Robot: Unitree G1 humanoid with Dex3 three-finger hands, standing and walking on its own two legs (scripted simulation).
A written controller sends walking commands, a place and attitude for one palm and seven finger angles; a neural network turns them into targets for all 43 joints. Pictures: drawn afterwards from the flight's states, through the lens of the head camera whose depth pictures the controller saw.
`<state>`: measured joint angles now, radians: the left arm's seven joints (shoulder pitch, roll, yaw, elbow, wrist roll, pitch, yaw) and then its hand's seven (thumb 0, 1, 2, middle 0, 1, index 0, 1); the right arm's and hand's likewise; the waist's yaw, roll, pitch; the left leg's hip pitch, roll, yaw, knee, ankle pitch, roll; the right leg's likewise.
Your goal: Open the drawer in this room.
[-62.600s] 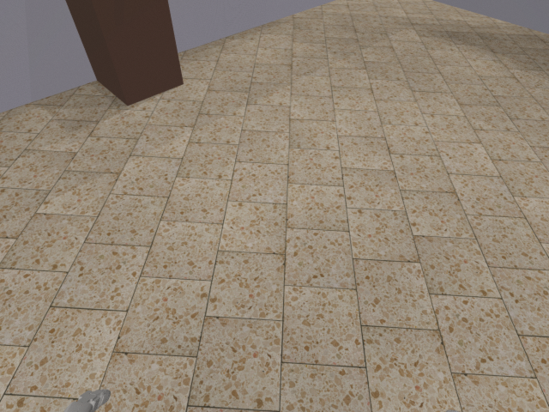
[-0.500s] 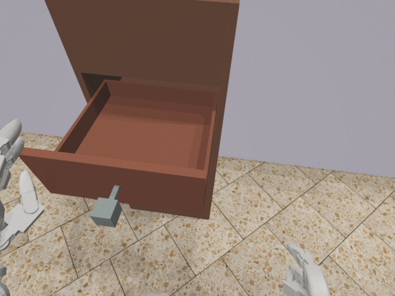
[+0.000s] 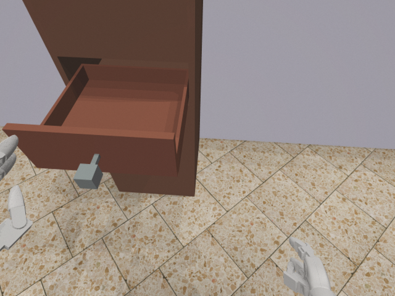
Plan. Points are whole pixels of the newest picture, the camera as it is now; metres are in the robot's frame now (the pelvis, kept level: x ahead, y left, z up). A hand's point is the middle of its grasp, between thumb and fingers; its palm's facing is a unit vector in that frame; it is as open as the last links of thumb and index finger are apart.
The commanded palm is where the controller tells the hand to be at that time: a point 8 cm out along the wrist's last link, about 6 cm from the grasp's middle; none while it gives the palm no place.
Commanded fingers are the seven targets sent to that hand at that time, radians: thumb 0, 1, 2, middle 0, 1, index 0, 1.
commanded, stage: stop stepping back and stand still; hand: left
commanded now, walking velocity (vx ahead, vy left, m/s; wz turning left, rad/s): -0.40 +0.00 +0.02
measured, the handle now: (91, 169) +0.39 +0.27 +0.00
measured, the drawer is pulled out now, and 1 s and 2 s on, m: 0.30 0.30 0.30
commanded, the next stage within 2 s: let the arm hang, fingers relaxed in 1.04 s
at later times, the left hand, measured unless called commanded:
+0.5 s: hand out of the picture +0.06 +0.23 +0.16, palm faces +0.44 -0.82 -0.37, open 7.4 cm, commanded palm +0.00 +0.27 +0.18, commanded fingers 0.00 0.90 0.90 -0.20 -0.30 -0.20 -0.30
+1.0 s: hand out of the picture +0.03 +0.20 +0.16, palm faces +0.37 -0.84 -0.39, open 7.4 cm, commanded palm -0.03 +0.25 +0.18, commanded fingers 0.00 0.90 0.90 -0.20 -0.30 -0.20 -0.30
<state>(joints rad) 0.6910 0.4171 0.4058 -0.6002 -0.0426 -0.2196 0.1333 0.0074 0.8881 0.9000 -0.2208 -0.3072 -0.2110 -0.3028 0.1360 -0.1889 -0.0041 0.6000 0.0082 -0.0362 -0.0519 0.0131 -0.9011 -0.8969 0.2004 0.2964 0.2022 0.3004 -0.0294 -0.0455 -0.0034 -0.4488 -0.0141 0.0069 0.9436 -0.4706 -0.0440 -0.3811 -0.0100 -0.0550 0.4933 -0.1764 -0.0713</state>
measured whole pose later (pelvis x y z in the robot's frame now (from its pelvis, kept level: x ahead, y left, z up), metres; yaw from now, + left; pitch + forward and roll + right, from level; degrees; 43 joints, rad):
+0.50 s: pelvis -0.12 -0.01 -0.01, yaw +2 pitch +0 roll +1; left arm 0.57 0.34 0.33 -0.52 -0.02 -0.18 0.16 0.01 0.89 0.90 -0.21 -0.31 -0.20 -0.30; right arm 0.24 -0.21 0.02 0.65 0.00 -0.06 -0.04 0.01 -0.90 -0.90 0.20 0.30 0.20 0.30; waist -0.02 -0.04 -0.06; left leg -0.29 -0.02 0.05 0.67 -0.43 0.04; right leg -0.38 0.01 -0.06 0.51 -0.18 -0.06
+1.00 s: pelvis -0.15 -0.04 +0.00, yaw +1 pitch +0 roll +0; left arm 0.65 0.34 0.33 -0.60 -0.04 -0.18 0.15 0.01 0.89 0.90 -0.22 -0.31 -0.21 -0.30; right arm 0.23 -0.20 0.01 0.64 0.00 -0.06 -0.04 0.01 -0.90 -0.90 0.20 0.30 0.20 0.30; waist -0.03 -0.03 -0.01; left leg -0.35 0.02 0.04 0.69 -0.33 0.01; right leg -0.21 0.01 -0.11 0.47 -0.25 -0.05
